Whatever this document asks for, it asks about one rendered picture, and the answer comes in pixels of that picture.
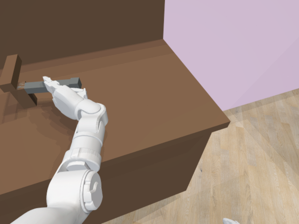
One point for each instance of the left robot upper arm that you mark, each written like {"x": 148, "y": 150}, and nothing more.
{"x": 72, "y": 195}

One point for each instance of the left robot hand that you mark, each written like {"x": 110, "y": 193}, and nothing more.
{"x": 65, "y": 99}

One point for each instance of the robot left forearm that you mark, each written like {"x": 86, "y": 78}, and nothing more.
{"x": 87, "y": 141}

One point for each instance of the tap lever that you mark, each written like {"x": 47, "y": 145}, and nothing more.
{"x": 39, "y": 87}

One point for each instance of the counter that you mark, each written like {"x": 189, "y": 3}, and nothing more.
{"x": 160, "y": 118}

